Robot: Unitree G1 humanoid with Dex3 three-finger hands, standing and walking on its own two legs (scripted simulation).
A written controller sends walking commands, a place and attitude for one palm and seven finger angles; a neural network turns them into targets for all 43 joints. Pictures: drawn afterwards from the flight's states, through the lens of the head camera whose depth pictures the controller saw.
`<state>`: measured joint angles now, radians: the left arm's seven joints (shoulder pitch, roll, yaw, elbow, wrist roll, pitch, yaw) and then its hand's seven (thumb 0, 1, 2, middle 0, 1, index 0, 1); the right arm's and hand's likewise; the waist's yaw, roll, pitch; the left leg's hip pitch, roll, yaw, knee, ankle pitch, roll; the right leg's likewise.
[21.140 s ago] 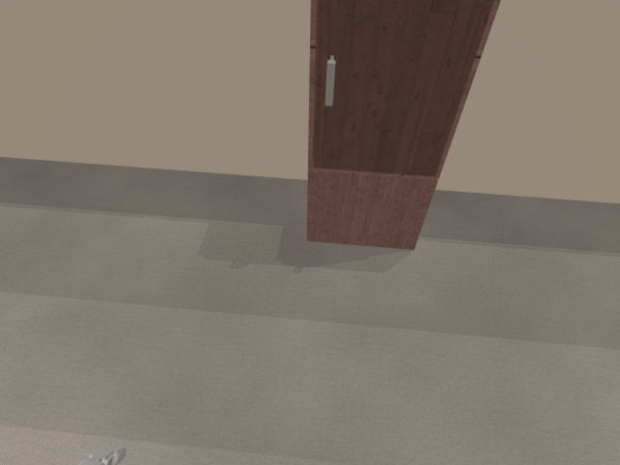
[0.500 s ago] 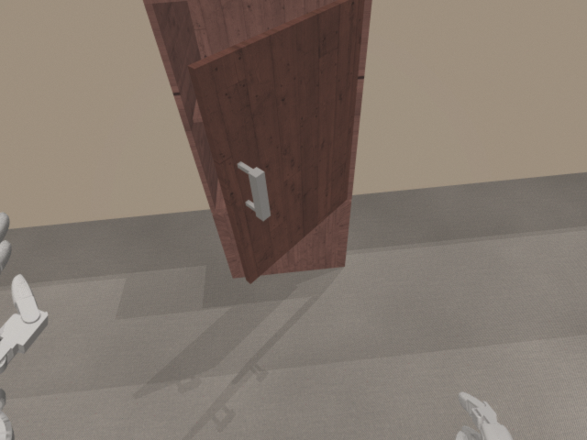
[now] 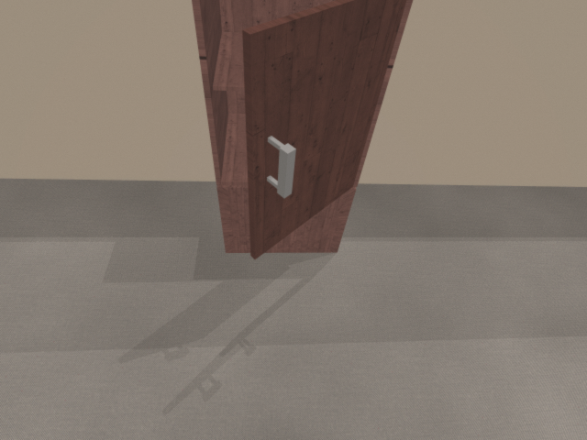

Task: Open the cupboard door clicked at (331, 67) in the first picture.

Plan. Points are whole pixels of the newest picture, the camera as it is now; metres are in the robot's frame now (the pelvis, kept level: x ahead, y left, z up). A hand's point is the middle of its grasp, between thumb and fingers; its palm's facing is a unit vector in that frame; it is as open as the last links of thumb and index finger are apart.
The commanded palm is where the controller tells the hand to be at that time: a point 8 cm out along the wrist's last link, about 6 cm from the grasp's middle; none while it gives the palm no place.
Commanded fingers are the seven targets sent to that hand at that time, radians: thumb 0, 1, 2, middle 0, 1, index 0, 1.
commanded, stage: let the arm hang, fingers relaxed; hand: left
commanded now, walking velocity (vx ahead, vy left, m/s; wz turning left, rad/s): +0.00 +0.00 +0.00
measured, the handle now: (279, 166) +0.61 +0.07 -0.02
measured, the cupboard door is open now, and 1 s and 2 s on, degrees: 42 42 42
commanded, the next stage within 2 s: look to check the result in 0.68 s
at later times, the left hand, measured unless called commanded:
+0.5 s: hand out of the picture -0.01 +0.18 -0.17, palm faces +0.01 -0.99 -0.16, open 7.3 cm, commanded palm none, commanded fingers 0.00 0.90 0.90 -0.20 -0.30 -0.20 -0.30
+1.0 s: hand out of the picture +0.00 +0.17 -0.17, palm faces +0.01 -0.99 -0.17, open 7.3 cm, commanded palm none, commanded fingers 0.00 0.90 0.90 -0.20 -0.30 -0.20 -0.30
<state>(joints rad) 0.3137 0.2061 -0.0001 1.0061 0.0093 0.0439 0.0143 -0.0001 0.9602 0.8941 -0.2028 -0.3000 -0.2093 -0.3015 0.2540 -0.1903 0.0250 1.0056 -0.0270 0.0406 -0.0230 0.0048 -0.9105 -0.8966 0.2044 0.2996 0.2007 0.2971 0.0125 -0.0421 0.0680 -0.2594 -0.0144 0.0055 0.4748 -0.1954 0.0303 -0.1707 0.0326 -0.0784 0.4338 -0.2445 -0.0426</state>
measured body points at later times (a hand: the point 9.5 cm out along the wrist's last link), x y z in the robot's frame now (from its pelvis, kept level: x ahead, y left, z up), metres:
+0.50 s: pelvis +0.00 +0.02 +0.00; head +0.00 +0.02 +0.45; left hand -0.01 +0.23 -0.16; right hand -0.03 -0.18 -0.16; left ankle +0.04 +0.10 -0.74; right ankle +0.00 -0.09 -0.74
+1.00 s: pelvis +0.03 +0.01 +0.00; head +0.04 +0.01 +0.45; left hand +0.00 +0.22 -0.16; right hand -0.01 -0.19 -0.16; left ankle +0.04 +0.10 -0.74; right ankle +0.00 -0.09 -0.74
